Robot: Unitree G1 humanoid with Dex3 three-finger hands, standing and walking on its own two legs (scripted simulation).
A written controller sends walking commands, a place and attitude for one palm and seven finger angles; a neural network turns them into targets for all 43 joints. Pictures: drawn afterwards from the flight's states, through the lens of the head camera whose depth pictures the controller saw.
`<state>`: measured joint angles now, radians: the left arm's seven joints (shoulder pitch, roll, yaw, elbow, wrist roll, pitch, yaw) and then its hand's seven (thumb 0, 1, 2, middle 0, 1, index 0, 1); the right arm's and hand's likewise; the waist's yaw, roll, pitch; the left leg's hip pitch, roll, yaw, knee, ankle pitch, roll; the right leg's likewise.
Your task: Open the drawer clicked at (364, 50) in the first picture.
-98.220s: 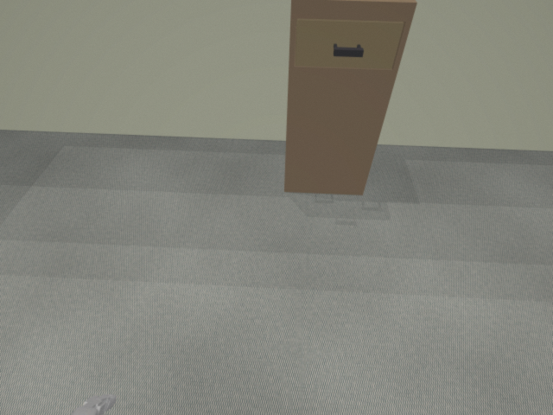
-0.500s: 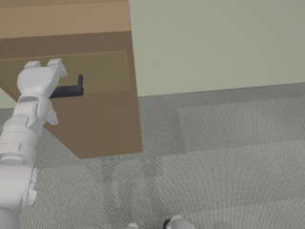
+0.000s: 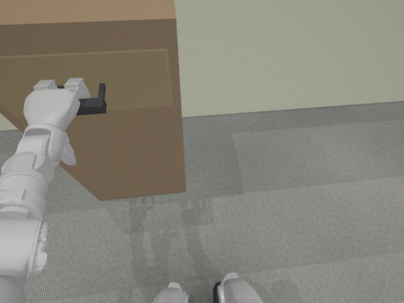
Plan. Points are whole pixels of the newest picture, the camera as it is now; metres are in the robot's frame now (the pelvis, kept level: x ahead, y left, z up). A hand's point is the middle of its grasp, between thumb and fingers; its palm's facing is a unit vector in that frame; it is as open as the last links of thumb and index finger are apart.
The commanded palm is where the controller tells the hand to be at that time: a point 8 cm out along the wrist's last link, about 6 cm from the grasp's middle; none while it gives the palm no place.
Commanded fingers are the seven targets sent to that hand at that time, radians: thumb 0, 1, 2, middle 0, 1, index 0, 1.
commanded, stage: lower the fingers behind the handle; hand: left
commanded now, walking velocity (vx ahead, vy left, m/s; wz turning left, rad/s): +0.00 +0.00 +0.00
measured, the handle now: (80, 98) +0.51 +0.25 +0.05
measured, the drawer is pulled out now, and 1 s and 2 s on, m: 0.00 0.00 0.03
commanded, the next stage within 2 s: close the thumb around the handle in 0.32 s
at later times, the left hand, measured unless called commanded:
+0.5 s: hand (67, 123) +0.47 +0.28 +0.02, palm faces -0.07 -0.03 -1.00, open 13.7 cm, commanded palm +0.45 +0.26 +0.08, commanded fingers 0.00 -0.22 0.42 -0.32 -1.23 -0.32 -1.23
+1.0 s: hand (67, 122) +0.47 +0.27 +0.03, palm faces -0.08 -0.03 -1.00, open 6.2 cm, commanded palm +0.45 +0.26 +0.08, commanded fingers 0.00 0.90 0.90 -0.40 -1.35 -0.40 -1.35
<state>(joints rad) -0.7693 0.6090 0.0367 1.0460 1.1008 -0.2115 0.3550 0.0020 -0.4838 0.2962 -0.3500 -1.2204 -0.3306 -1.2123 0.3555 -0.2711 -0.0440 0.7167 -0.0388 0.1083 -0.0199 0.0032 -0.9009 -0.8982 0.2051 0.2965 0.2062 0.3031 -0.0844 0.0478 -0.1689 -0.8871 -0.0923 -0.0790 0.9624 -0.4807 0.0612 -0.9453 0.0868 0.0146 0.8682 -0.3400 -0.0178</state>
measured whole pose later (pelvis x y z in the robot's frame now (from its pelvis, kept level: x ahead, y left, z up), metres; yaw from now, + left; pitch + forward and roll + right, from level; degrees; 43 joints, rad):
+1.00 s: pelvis +0.02 +0.00 +0.01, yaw -1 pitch +22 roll -2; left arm -0.70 0.57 0.04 1.02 1.08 -0.14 0.32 0.00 0.63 0.78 -0.36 -1.28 -0.39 -1.31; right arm 0.31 -0.26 -0.04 0.70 -0.03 0.15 -0.01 0.00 -0.90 -0.90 0.21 0.30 0.21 0.30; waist -0.07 0.05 -0.16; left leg -0.76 -0.08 -0.07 0.86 -0.47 0.06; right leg -0.83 0.10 0.03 0.79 -0.33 -0.02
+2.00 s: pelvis +0.03 +0.01 +0.02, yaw +1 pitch +18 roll -3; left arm -0.50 0.45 -0.03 0.78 1.08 -0.07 0.36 -0.01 0.74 0.84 -0.41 -1.35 -0.39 -1.35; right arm 0.21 -0.25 -0.05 0.67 -0.03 0.15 -0.01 0.00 -0.90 -0.90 0.20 0.30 0.21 0.30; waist -0.01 0.05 -0.15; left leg -0.67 -0.09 -0.07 0.84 -0.47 0.07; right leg -0.73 0.07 0.01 0.76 -0.36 -0.01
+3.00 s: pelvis +0.04 +0.01 +0.03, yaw -2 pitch +17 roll -2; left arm -0.17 0.43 0.04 0.47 1.02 -0.04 0.37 0.01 0.76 0.80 -0.35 -1.36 -0.39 -1.35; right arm 0.23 -0.25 -0.06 0.63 0.00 0.13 0.01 0.01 -0.90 -0.90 0.20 0.30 0.20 0.30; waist -0.02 0.06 -0.16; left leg -0.61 -0.07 -0.02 0.77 -0.46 0.07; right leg -0.69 0.08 0.05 0.72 -0.33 -0.02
